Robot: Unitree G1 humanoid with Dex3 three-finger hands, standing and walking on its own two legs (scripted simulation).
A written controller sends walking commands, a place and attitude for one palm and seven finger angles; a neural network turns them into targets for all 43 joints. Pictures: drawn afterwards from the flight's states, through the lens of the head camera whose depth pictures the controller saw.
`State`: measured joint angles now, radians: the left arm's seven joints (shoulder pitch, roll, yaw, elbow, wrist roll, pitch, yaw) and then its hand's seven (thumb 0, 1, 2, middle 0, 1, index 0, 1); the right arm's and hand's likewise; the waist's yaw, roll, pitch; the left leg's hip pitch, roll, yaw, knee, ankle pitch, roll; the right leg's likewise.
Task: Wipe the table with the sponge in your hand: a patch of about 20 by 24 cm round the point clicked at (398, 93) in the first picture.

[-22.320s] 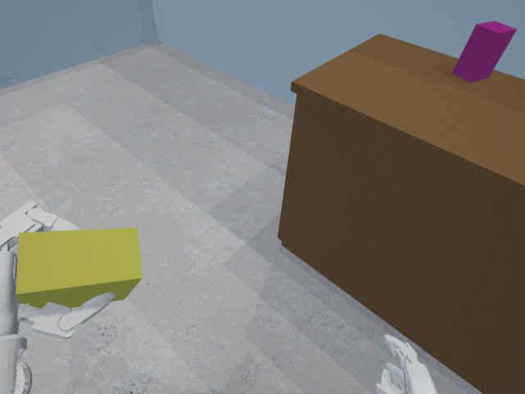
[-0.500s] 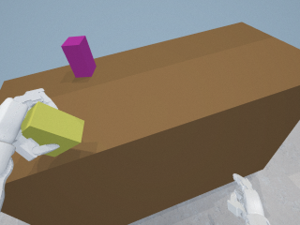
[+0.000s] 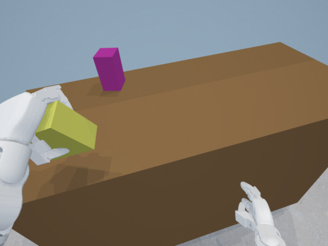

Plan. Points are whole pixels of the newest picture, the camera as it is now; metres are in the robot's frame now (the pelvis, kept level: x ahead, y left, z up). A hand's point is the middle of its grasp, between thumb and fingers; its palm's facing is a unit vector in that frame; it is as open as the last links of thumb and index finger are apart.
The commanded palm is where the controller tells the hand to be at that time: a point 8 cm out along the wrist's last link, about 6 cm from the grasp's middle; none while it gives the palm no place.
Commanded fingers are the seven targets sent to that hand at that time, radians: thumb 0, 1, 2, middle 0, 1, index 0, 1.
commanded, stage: turn the palm down, sponge in hand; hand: left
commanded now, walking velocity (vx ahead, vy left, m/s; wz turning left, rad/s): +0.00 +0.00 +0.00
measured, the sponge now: (62, 136) +0.25 +0.26 +0.19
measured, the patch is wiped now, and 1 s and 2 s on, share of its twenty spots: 0.00 0.00 0.00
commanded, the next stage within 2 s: move the sponge above the wiping area in 0.98 s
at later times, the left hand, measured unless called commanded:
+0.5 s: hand (28, 100) +0.25 +0.28 +0.28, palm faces +0.44 -0.05 -0.90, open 9.8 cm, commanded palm +0.19 +0.28 +0.31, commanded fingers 0.00 0.10 1.30 -1.20 -1.60 -1.20 -1.60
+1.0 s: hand (37, 103) +0.24 +0.26 +0.28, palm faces +0.43 -0.01 -0.90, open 9.8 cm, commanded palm +0.18 +0.24 +0.31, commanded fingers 0.00 0.10 1.30 -1.20 -1.60 -1.20 -1.60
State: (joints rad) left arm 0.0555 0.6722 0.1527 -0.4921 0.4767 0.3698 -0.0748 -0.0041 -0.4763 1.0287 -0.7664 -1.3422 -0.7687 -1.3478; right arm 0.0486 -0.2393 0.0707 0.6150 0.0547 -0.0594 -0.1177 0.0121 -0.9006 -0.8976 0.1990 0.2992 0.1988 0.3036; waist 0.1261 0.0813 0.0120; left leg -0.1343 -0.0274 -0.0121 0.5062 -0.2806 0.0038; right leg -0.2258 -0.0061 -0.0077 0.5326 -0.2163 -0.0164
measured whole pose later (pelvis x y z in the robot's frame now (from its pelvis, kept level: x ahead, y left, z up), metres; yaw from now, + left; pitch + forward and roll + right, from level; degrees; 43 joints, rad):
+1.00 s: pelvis -0.01 -0.04 +0.00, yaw +0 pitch -5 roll +2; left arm -0.14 0.69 0.14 -0.33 0.72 0.51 -0.12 0.00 -0.48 1.03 -0.77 -1.34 -0.77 -1.35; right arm -0.03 -0.27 0.07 0.65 0.08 0.00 -0.07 0.01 -0.90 -0.90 0.20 0.30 0.20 0.30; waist 0.14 0.14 -0.02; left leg -0.15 0.01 -0.03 0.47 -0.24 -0.03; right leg -0.25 0.03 -0.03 0.51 -0.19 -0.06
